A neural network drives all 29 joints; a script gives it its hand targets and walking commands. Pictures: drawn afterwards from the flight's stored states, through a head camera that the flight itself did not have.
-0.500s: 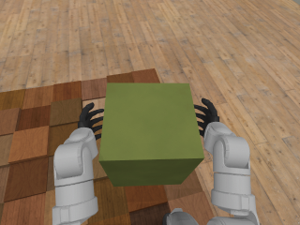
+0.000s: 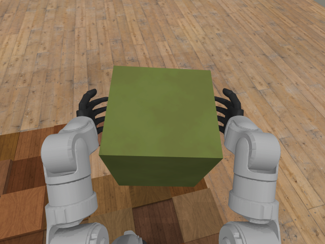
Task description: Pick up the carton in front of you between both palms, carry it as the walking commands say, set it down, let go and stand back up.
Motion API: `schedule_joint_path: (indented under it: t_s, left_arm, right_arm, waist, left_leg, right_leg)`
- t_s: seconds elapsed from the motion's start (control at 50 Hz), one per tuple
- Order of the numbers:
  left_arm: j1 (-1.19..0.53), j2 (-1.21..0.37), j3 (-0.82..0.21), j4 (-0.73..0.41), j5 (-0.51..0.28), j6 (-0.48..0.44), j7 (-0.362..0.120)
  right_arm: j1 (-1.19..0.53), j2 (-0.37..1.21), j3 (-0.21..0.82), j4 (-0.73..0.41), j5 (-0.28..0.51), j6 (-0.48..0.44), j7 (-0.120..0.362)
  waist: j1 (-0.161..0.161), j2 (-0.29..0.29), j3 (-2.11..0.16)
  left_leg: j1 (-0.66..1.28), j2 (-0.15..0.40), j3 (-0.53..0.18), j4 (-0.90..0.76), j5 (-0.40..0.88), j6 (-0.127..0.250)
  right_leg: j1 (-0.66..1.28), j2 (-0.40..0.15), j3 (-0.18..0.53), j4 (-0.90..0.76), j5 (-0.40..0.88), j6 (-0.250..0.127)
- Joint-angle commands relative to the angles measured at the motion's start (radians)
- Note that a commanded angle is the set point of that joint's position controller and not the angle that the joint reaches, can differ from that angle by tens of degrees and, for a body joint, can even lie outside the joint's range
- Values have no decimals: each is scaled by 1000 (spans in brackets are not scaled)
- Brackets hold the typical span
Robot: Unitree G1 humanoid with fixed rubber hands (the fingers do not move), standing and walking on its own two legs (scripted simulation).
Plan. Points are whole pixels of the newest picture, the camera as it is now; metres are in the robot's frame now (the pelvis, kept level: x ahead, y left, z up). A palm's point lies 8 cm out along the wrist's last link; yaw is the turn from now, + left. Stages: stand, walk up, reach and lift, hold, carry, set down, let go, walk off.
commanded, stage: carry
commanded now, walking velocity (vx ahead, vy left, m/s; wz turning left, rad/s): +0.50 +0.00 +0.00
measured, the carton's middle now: (159, 134) +0.38 +0.00 +0.05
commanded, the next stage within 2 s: none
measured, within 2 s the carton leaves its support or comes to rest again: neither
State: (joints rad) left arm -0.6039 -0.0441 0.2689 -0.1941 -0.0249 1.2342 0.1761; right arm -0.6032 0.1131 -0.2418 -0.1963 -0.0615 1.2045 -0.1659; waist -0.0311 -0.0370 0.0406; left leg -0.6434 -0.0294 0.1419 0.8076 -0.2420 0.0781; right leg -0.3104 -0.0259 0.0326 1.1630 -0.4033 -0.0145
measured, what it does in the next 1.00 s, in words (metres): walks ahead: right foot, then left foot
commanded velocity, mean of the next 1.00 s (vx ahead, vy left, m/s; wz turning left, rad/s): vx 0.50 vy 0.00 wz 0.00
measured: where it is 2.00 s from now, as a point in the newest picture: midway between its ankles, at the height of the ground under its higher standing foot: (156, 100)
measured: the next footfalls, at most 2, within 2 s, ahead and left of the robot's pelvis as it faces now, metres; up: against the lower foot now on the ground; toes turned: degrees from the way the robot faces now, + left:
right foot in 0.38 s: +0.37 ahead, -0.10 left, -0.01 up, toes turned -2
left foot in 0.76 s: +0.62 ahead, +0.09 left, -0.03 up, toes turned +4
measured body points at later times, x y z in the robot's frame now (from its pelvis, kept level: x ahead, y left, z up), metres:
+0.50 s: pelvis +0.31 -0.03 +0.03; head +0.32 -0.04 +0.48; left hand +0.65 +0.14 +0.18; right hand +0.68 -0.17 +0.18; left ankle +0.21 +0.08 -0.62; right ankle +0.33 -0.09 -0.70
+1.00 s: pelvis +0.61 +0.01 +0.02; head +0.66 +0.02 +0.47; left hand +0.96 +0.14 +0.09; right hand +0.94 -0.16 +0.10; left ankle +0.58 +0.09 -0.72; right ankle +0.65 -0.12 -0.66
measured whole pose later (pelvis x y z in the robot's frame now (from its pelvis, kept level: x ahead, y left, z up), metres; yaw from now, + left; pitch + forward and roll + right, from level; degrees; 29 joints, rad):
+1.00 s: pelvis +0.61 +0.01 +0.02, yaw +0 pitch +6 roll -1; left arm -0.44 -0.12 0.23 -0.10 0.07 1.09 0.14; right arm -0.42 0.11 -0.22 -0.09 -0.04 1.05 -0.15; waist -0.06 -0.01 0.00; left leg -0.31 -0.02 0.08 0.47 -0.26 0.07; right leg -0.65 -0.02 -0.02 0.93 -0.31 -0.01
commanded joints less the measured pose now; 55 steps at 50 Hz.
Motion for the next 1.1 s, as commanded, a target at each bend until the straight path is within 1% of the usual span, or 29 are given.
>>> schedule_joint_path:
  t_s: [0.0, 0.04, 0.08, 0.12, 0.18, 0.22, 0.26, 0.3, 0.32, 0.34, 0.36, 0.38, 0.4, 0.44, 0.46, 0.54, 0.58, 0.64, 0.68, 0.7, 0.72, 0.74, 0.76, 0.78, 0.82, 0.84, 0.9, 0.98, 1.08]
  left_arm:
    - [-607, -866, -660, -88, -238, -2, -131]
    - [-593, -895, -654, -62, -189, -23, -131]
    - [-577, -891, -660, -56, -156, -51, -127]
    - [-533, -871, -652, -39, -122, -70, -116]
    - [-518, -836, -654, -35, -100, -85, -106]
    - [-545, -805, -657, -44, -109, -82, -101]
    - [-570, -777, -660, -59, -135, -67, -100]
    - [-572, -750, -653, -41, -158, -42, -101]
    - [-568, -738, -645, -28, -169, -29, -103]
    - [-570, -729, -636, -21, -180, -17, -104]
    - [-555, -713, -620, -3, -189, -5, -104]
    - [-595, -679, -612, 21, -189, 0, -97]
    - [-580, -701, -603, 24, -207, 11, -95]
    - [-654, -761, -614, 22, -246, 19, -100]
    - [-694, -799, -629, 15, -270, 16, -106]
    - [-748, -921, -653, 67, -304, -12, -141]
    - [-731, -967, -664, 107, -303, -30, -157]
    - [-709, -1008, -680, 127, -298, -66, -173]
    - [-686, -1016, -692, 121, -290, -90, -176]
    - [-671, -1018, -700, 119, -284, -101, -175]
    - [-662, -1012, -706, 115, -277, -109, -172]
    - [-649, -1000, -708, 120, -265, -112, -169]
    - [-596, -1014, -712, 151, -250, -109, -165]
    - [-568, -1012, -700, 144, -242, -111, -162]
    - [-569, -1033, -706, 110, -226, -126, -153]
    - [-557, -1039, -712, 95, -213, -137, -148]
    - [-505, -1023, -726, 39, -180, -171, -137]
    - [-426, -960, -744, -12, -153, -192, -123]
    - [-444, -850, -753, -88, -170, -172, -116]
  right_arm:
    - [-630, 850, 732, -115, 381, 15, 121]
    - [-715, 922, 781, -129, 439, -5, 150]
    - [-734, 936, 809, -121, 470, -30, 168]
    - [-714, 927, 808, -101, 474, -43, 174]
    - [-681, 910, 791, -66, 471, -52, 177]
    - [-677, 877, 772, -46, 460, -50, 172]
    - [-662, 833, 748, -36, 440, -38, 158]
    - [-638, 788, 711, -10, 404, -18, 138]
    - [-627, 768, 692, 5, 386, -6, 128]
    - [-621, 746, 670, 17, 366, 5, 117]
    - [-628, 719, 647, 28, 347, 20, 106]
    - [-622, 723, 620, 53, 327, 40, 100]
    - [-628, 706, 599, 48, 313, 52, 90]
    - [-651, 725, 558, 85, 297, 67, 78]
    - [-649, 739, 543, 100, 280, 67, 77]
    - [-611, 817, 533, 170, 224, 43, 84]
    - [-593, 846, 535, 193, 205, 22, 91]
    - [-578, 888, 560, 198, 196, -14, 105]
    - [-580, 905, 586, 174, 207, -36, 113]
    - [-568, 905, 598, 163, 215, -47, 117]
    - [-542, 899, 608, 157, 222, -57, 120]
    - [-505, 879, 607, 161, 219, -64, 122]
    - [-495, 842, 596, 171, 206, -71, 120]
    - [-502, 848, 621, 138, 235, -81, 122]
    - [-531, 920, 677, 77, 293, -104, 139]
    - [-566, 953, 707, 50, 324, -116, 151]
    - [-581, 989, 776, -3, 386, -149, 171]
    - [-500, 942, 798, -28, 391, -166, 171]
    - [-493, 840, 796, -77, 388, -150, 153]
  waist:
    - [-56, 100, -643]
    - [-47, 80, -590]
    - [-45, 109, -573]
    - [-56, 92, -548]
    - [-35, 178, -557]
    - [-37, 195, -541]
    - [-41, 168, -489]
    - [-14, 157, -471]
    - [19, 140, -489]
    - [55, 97, -517]
    - [86, 0, -540]
    - [81, -256, -556]
    - [96, -237, -536]
    - [100, -63, -488]
    - [102, -42, -476]
    - [104, -91, -485]
    - [115, -60, -451]
    - [122, -69, -430]
    - [90, -109, -449]
    - [38, -94, -501]
    - [-7, -45, -563]
    - [-51, 78, -597]
    - [-22, 258, -654]
    - [-24, 304, -696]
    - [-32, 157, -596]
    - [-22, 137, -564]
    - [-8, 148, -556]
    - [-32, 167, -542]
    - [-41, 182, -466]
  left_leg:
    - [896, 310, -597, -302, 488, 191]
    - [817, 279, -495, -332, 373, 146]
    - [804, 293, -484, -367, 352, 153]
    - [761, 295, -414, -392, 446, 171]
    - [714, 273, -290, -386, 577, 142]
    - [746, 259, -251, -355, 611, 118]
    - [747, 253, -231, -353, 555, 92]
    - [698, 223, -165, -289, 598, 51]
    - [650, 201, -115, -193, 610, 22]
    - [545, 174, -80, -41, 520, -1]
    - [351, 135, -60, 127, 232, -30]
    - [35, -18, -69, 343, -241, -63]
    - [-112, -11, -135, 433, -318, -54]
    - [-135, 42, -165, 401, -225, -48]
    - [-128, 65, -174, 361, -171, -55]
    - [-121, 69, -166, 188, -70, -100]
    - [-106, 66, -139, 20, -29, -115]
    - [100, 14, -33, -256, 144, -110]
    - [273, 4, -3, -352, 261, -88]
    - [445, -10, 31, -374, 333, -73]
    - [646, 11, 4, -367, 306, -56]
    - [847, 201, -247, -314, 436, -17]
    - [1022, 399, -614, -309, 606, 115]
    - [1070, 421, -699, -337, 406, 204]
    - [926, 356, -567, -374, 391, 160]
    - [871, 332, -509, -391, 434, 138]
    - [792, 292, -404, -420, 435, 124]
    - [826, 261, -320, -387, 542, 134]
    - [754, 217, -209, -352, 588, 79]
  right_leg:
    - [-463, 57, 26, 372, -35, -32]
    - [-456, 14, 26, 184, 5, -48]
    - [-446, 8, 6, 32, -3, -46]
    - [-381, 25, -42, -223, -57, -31]
    - [-260, 36, -90, -383, 167, -36]
    - [-264, 39, -100, -461, 257, -39]
    - [-252, 31, -91, -581, 316, -41]
    - [-119, 65, -136, -700, 367, -52]
    - [14, 74, -156, -760, 398, -60]
    - [185, 45, -136, -766, 376, -68]
    - [370, -78, 10, -708, 450, -78]
    - [574, -275, 397, -698, 580, -215]
    - [598, -289, 484, -731, 427, -272]
    - [494, -255, 402, -745, 462, -254]
    - [444, -241, 349, -757, 507, -254]
    - [431, -178, 220, -779, 463, -246]
    - [411, -156, 179, -780, 459, -240]
    - [310, -106, 66, -783, 543, -182]
    - [278, -100, -1, -713, 649, -142]
    - [230, -70, -80, -566, 766, -110]
    - [120, -30, -127, -392, 718, -70]
    - [-93, 15, -129, -189, 407, -31]
    - [-327, 119, -75, 4, -101, -4]
    - [-448, 94, -16, 140, -127, -9]
    - [-482, 18, -1, 67, -34, -12]
    - [-464, -2, -9, 0, 6, -1]
    - [-391, -4, -34, -156, 54, 14]
    - [-431, 3, -69, -307, 154, 6]
    - [-302, 32, -122, -546, 342, -30]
